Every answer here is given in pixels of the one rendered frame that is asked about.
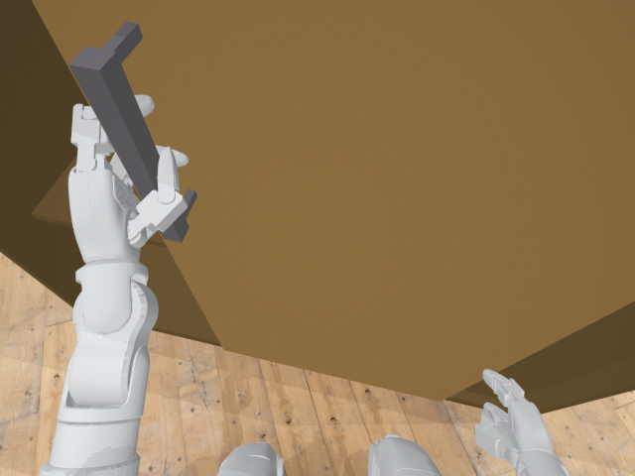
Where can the wardrobe door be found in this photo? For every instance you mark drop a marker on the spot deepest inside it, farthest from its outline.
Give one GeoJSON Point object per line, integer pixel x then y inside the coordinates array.
{"type": "Point", "coordinates": [399, 193]}
{"type": "Point", "coordinates": [602, 343]}

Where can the left robot thigh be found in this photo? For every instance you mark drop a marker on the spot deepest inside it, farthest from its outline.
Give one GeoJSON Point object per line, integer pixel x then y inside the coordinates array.
{"type": "Point", "coordinates": [252, 459]}

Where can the handle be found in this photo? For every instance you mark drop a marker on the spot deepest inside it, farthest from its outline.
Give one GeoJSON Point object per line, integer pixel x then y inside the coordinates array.
{"type": "Point", "coordinates": [101, 77]}

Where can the robot thigh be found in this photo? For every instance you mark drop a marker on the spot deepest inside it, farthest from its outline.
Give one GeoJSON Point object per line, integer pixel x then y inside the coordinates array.
{"type": "Point", "coordinates": [396, 456]}
{"type": "Point", "coordinates": [252, 459]}

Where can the robot left hand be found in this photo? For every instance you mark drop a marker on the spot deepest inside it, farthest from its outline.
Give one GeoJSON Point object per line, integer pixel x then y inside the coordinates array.
{"type": "Point", "coordinates": [101, 194]}

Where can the left robot forearm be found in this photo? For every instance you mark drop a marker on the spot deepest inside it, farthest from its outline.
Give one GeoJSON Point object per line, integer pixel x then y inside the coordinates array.
{"type": "Point", "coordinates": [106, 378]}

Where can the right robot forearm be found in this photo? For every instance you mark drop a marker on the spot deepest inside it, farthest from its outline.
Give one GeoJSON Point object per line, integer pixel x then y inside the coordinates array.
{"type": "Point", "coordinates": [540, 463]}

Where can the right robot thigh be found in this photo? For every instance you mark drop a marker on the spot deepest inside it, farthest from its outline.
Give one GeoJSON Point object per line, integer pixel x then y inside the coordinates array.
{"type": "Point", "coordinates": [396, 456]}

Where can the robot right hand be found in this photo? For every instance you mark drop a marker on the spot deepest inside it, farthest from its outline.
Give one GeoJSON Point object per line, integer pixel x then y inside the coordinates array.
{"type": "Point", "coordinates": [508, 435]}

